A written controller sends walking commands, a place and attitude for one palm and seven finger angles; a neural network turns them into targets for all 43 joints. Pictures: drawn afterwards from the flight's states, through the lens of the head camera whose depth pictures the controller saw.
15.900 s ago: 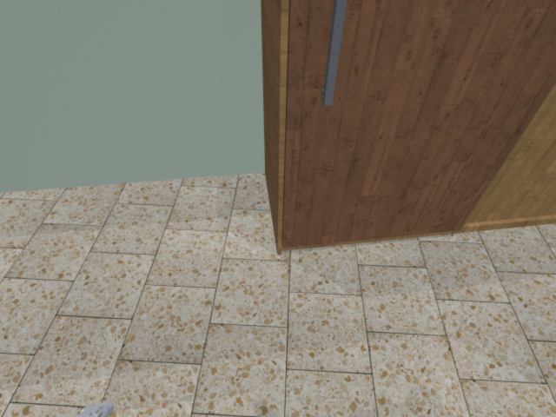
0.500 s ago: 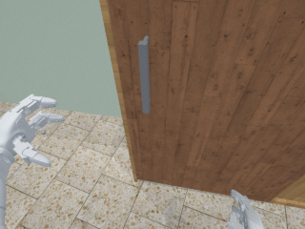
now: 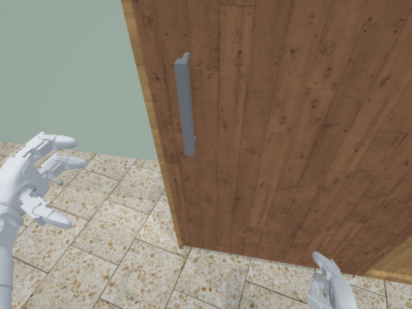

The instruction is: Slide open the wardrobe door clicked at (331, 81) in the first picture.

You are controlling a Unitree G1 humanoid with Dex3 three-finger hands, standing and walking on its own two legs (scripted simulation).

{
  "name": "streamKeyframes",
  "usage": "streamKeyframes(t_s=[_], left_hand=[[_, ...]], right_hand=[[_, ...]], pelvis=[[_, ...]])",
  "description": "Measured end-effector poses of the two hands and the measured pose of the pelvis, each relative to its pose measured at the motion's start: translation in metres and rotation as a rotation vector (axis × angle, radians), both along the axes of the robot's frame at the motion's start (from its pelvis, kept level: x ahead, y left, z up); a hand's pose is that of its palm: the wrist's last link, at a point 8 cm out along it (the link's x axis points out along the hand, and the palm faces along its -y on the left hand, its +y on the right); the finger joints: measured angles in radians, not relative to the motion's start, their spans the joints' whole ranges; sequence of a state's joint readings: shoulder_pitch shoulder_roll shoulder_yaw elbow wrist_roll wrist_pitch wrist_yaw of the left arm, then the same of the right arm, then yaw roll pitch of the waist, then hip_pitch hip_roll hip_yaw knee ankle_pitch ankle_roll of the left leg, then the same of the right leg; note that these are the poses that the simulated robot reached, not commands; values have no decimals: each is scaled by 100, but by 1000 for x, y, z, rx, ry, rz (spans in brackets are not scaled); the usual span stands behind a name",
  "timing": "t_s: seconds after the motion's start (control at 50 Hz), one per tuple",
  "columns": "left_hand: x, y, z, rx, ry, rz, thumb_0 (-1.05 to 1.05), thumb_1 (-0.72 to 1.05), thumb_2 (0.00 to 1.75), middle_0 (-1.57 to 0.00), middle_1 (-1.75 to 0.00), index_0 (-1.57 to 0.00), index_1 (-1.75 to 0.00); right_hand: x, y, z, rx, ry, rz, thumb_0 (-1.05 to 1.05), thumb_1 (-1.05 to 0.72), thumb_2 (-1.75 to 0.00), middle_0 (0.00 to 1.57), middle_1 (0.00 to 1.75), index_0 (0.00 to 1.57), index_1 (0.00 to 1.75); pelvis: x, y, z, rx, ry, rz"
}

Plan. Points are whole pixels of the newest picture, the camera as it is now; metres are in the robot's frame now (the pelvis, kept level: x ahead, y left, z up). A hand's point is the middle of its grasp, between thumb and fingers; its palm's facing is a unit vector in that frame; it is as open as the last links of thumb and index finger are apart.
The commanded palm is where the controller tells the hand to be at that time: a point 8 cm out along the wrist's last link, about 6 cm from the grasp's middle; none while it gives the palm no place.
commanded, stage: move the hooked fingers beside the handle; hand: left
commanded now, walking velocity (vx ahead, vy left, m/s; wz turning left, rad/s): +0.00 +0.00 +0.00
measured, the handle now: (188, 109) +0.52 +0.09 +0.13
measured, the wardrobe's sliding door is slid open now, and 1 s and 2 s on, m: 0.00 0.00 0.00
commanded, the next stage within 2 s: none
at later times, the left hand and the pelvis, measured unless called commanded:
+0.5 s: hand (92, 161) +0.32 +0.24 +0.15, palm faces -0.07 -1.00 -0.03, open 13.9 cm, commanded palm +0.30 +0.29 +0.15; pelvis +0.00 +0.01 +0.00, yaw -1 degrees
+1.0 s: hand (129, 137) +0.40 +0.20 +0.14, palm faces -0.09 -1.00 +0.00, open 13.9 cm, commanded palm +0.38 +0.25 +0.15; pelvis +0.00 +0.01 +0.00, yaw -1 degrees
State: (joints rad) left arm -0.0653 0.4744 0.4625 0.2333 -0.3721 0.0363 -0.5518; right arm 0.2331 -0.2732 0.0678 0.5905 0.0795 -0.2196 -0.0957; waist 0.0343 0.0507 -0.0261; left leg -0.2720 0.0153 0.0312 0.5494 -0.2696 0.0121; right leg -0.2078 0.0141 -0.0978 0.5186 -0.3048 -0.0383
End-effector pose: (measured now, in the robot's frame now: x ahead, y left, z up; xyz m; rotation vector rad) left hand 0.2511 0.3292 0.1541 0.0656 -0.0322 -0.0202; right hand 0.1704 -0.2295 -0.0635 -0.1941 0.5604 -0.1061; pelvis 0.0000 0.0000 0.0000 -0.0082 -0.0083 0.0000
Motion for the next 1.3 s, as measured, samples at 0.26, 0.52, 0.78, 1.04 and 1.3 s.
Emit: streamKeyframes(t_s=[0.26,0.52,0.78,1.04,1.3], left_hand=[[34,-21,-2,-23,-14,-48,-1,-50,30,-30,-120,-31,-120],[57,-34,-5,-42,-1,-47,-1,-50,30,-30,-120,-31,-120],[94,-59,-8,-57,23,-56,-1,-50,30,-30,-120,-31,-120],[136,-82,-12,-65,53,-76,-1,-50,30,-30,-120,-30,-120],[163,-91,-11,-67,40,-53,-1,-49,30,-30,-120,-30,-120]], right_hand=[[-14,-6,-7,-21,45,-39,1,-90,-90,20,30,21,30],[-31,-5,-11,-8,89,-77,1,-90,-90,20,30,21,30],[-33,0,-15,-14,138,-83,1,-90,-90,20,30,21,30],[-57,-12,-28,-19,258,-131,1,-90,-90,20,30,21,30],[-82,-24,-37,-18,359,-185,1,-90,-90,20,30,21,30]], pelvis=[[-4,1,-1,-1,8,3],[-1,7,0,2,18,-12],[-2,10,0,2,28,-7],[5,9,0,4,57,-15],[11,4,-1,7,79,-27]])
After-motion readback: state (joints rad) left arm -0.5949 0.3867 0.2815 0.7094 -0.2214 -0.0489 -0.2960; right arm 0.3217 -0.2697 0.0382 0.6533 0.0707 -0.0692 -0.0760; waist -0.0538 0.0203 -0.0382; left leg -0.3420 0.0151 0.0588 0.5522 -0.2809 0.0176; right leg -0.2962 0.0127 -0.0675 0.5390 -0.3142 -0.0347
